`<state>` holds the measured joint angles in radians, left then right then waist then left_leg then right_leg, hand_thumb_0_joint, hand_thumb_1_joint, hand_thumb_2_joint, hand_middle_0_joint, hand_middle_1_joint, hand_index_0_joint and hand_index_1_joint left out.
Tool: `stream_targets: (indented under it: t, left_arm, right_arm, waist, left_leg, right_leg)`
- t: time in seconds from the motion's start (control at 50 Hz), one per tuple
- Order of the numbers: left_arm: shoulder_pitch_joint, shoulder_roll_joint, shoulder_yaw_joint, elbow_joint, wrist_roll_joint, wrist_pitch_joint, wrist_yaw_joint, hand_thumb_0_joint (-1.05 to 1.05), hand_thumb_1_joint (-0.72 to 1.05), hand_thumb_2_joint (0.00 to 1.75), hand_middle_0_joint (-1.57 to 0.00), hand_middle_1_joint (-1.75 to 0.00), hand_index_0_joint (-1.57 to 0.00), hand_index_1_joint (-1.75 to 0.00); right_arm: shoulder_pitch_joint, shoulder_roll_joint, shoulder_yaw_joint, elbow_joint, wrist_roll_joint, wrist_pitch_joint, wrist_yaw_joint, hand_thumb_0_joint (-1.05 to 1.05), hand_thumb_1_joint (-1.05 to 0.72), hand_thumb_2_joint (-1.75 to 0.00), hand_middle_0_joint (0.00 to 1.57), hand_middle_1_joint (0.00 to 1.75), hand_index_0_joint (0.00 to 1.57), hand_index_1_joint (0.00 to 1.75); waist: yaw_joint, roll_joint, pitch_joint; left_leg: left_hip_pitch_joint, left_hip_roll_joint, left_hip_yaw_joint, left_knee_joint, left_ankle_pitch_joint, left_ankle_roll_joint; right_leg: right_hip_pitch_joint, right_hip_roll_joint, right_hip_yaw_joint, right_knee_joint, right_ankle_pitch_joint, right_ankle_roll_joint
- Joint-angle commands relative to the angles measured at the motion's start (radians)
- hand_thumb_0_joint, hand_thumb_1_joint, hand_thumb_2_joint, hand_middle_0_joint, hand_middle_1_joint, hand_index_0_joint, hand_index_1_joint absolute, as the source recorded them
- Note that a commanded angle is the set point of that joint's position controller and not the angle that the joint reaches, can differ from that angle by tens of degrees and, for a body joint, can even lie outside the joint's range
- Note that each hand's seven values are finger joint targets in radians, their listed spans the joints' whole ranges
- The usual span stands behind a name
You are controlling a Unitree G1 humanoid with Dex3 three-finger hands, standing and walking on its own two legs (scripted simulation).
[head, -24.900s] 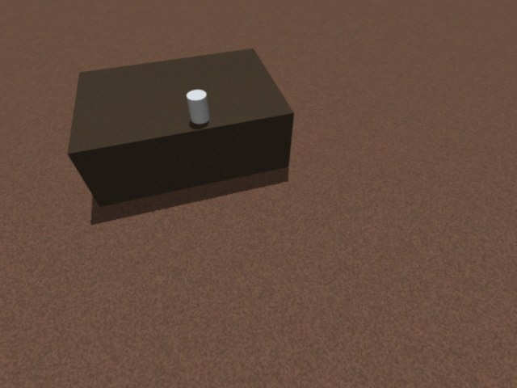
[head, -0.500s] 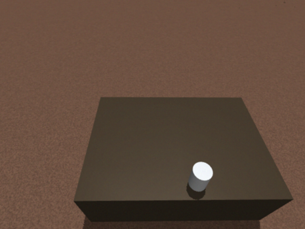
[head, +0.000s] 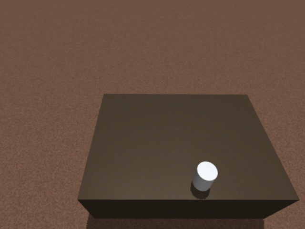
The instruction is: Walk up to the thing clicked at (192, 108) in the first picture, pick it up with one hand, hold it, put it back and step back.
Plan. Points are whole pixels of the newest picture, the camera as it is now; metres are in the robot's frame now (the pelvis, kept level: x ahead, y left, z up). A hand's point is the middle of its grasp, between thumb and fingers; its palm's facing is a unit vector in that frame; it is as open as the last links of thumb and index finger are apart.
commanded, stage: stand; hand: right
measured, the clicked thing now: (204, 176) +0.41 -0.23 -0.36
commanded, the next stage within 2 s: none
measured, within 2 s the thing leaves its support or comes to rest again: neither
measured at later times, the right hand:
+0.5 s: hand out of the picture +0.08 -0.25 -0.16, palm faces -0.05 +0.93 -0.36, open 8.7 cm
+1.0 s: hand out of the picture +0.07 -0.25 -0.16, palm faces -0.06 +0.94 -0.35, open 7.4 cm
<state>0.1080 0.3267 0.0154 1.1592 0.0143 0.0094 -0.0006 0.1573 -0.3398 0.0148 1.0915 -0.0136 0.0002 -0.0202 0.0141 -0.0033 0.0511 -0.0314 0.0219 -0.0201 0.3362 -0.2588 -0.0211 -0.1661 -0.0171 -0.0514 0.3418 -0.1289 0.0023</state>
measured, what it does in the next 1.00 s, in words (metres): stands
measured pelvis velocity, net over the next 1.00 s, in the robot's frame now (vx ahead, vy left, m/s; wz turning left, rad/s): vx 0.00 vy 0.00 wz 0.01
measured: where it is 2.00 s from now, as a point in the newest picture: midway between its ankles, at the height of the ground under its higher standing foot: outside the picture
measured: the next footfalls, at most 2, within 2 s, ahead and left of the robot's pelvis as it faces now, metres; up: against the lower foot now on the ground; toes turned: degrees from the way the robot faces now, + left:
none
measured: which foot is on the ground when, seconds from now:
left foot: down 0.00-1.00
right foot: down 0.00-1.00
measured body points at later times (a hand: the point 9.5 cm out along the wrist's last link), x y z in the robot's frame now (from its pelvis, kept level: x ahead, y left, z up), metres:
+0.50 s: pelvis +0.01 +0.00 +0.00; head +0.01 +0.00 +0.45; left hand +0.08 +0.30 -0.14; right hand +0.08 -0.30 -0.13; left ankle -0.05 +0.13 -0.75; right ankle +0.04 -0.12 -0.75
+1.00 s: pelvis +0.00 +0.00 +0.00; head +0.01 +0.00 +0.45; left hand +0.07 +0.30 -0.13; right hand +0.07 -0.30 -0.13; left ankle -0.05 +0.13 -0.75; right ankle +0.04 -0.12 -0.75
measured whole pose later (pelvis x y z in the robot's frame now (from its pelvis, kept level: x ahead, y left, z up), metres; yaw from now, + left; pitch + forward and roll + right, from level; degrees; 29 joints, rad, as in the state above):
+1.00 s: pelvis +0.00 +0.00 +0.00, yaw +1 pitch -3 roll +0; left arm 0.10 0.34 0.02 1.16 0.01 0.00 0.00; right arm 0.15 -0.35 0.01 1.10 -0.01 0.00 -0.01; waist 0.01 0.00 0.05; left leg -0.02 0.02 -0.03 0.31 -0.25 -0.02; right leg -0.15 -0.02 -0.06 0.33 -0.13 0.00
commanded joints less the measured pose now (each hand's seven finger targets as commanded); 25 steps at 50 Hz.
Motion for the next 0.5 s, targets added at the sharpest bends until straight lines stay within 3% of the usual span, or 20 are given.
stream_targets:
  t: [0.0, 0.04, 0.06, 0.2, 0.3, 0.36, 0.4, 0.48]
  left_arm:
    - [-0.036, 0.197, 0.031, -0.054, -0.001, -0.024, 0.011, 0.0, 0.9, 0.9, -0.2, -0.31, -0.2, -0.31]
    - [-0.046, 0.2, 0.03, -0.058, 0.001, -0.026, 0.013, 0.0, 0.9, 0.9, -0.2, -0.3, -0.2, -0.3]
    - [-0.048, 0.208, 0.032, -0.057, -0.001, -0.025, 0.014, 0.0, 0.9, 0.9, -0.2, -0.3, -0.2, -0.3]
    - [-0.049, 0.203, 0.032, -0.057, -0.003, -0.026, 0.013, 0.0, 0.9, 0.9, -0.2, -0.3, -0.2, -0.3]
    - [-0.054, 0.209, 0.033, -0.059, -0.002, -0.03, 0.013, 0.0, 0.9, 0.9, -0.2, -0.3, -0.2, -0.3]
    - [-0.045, 0.208, 0.033, -0.055, -0.003, -0.028, 0.012, 0.0, 0.9, 0.9, -0.2, -0.3, -0.2, -0.3]
    - [-0.057, 0.213, 0.035, -0.058, -0.003, -0.029, 0.01, 0.0, 0.9, 0.9, -0.2, -0.3, -0.2, -0.3]
    - [-0.056, 0.207, 0.033, -0.062, -0.005, -0.03, 0.011, 0.0, 0.9, 0.9, -0.2, -0.3, -0.2, -0.3]
  right_arm:
    - [-0.027, -0.214, -0.043, -0.048, -0.002, -0.027, -0.012, 0.0, 0.51, -0.07, 0.05, 0.06, 0.05, 0.06]
    - [-0.032, -0.218, -0.045, -0.046, -0.003, -0.023, -0.011, 0.0, 0.35, -0.23, 0.2, 0.22, 0.2, 0.22]
    - [-0.026, -0.209, -0.042, -0.043, -0.001, -0.022, -0.011, 0.0, 0.27, -0.31, 0.2, 0.3, 0.2, 0.3]
    - [-0.041, -0.22, -0.042, -0.042, -0.003, -0.021, -0.01, 0.0, -0.29, -0.87, 0.2, 0.3, 0.2, 0.3]
    - [-0.037, -0.221, -0.042, -0.044, -0.002, -0.021, -0.009, 0.0, -0.69, -0.9, 0.2, 0.3, 0.2, 0.3]
    - [-0.044, -0.223, -0.043, -0.044, -0.001, -0.021, -0.007, 0.0, -0.9, -0.9, 0.2, 0.3, 0.2, 0.3]
    - [-0.04, -0.219, -0.042, -0.044, -0.002, -0.022, -0.007, 0.0, -0.9, -0.9, 0.2, 0.3, 0.2, 0.3]
    - [-0.039, -0.223, -0.043, -0.043, -0.001, -0.024, -0.006, 0.0, -0.9, -0.9, 0.2, 0.3, 0.2, 0.3]
  waist:
    - [-0.006, 0.001, -0.082]
    - [-0.008, 0.005, -0.08]
    - [-0.009, -0.009, -0.073]
    - [-0.003, 0.008, -0.073]
    - [-0.008, 0.002, -0.068]
    - [-0.001, 0.007, -0.073]
    - [-0.006, 0.001, -0.059]
    - [-0.006, 0.015, -0.073]
  left_leg:
    - [-0.089, 0.107, -0.067, -0.065, 0.231, 0.031]
    - [-0.101, 0.105, -0.063, -0.061, 0.214, 0.033]
    - [-0.103, 0.104, -0.066, -0.068, 0.207, 0.03]
    - [-0.108, 0.107, -0.068, -0.073, 0.21, 0.03]
    - [-0.11, 0.103, -0.067, -0.075, 0.212, 0.03]
    - [-0.102, 0.105, -0.071, -0.08, 0.199, 0.029]
    - [-0.113, 0.104, -0.069, -0.081, 0.179, 0.03]
    - [-0.107, 0.107, -0.07, -0.079, 0.224, 0.029]
  right_leg:
    - [0.129, -0.112, 0.105, -0.023, 0.171, -0.012]
    - [0.135, -0.115, 0.104, -0.031, 0.172, -0.011]
    - [0.132, -0.112, 0.105, -0.033, 0.16, -0.009]
    - [0.141, -0.115, 0.102, -0.032, 0.157, -0.011]
    - [0.143, -0.121, 0.106, -0.039, 0.187, -0.011]
    - [0.144, -0.117, 0.095, -0.034, 0.153, -0.011]
    - [0.134, -0.117, 0.103, -0.044, 0.13, -0.011]
    - [0.15, -0.121, 0.1, -0.033, 0.184, -0.017]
